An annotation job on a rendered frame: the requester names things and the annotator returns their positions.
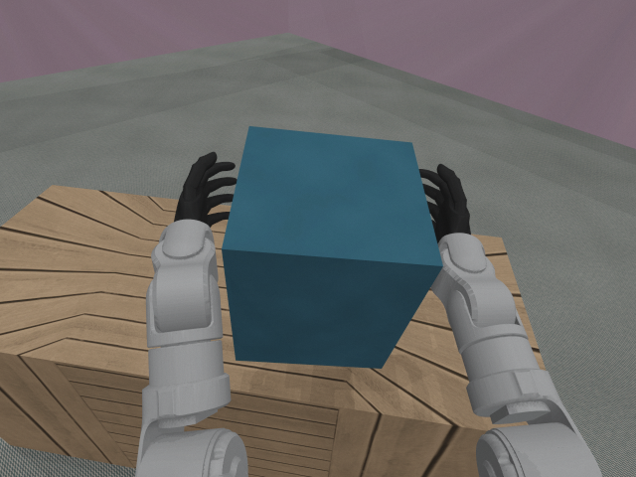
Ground right robot upper arm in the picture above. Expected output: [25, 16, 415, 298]
[476, 422, 600, 477]

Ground right robot hand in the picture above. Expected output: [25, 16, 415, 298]
[419, 164, 471, 244]

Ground right robot forearm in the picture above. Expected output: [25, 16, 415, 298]
[430, 233, 602, 477]

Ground left robot upper arm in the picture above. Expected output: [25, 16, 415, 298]
[137, 428, 248, 477]

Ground left robot hand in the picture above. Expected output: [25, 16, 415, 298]
[174, 152, 237, 227]

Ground carton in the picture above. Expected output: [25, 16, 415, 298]
[222, 126, 443, 369]

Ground left robot forearm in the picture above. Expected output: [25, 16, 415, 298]
[135, 220, 231, 477]

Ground pedestal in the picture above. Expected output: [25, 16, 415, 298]
[0, 185, 546, 477]

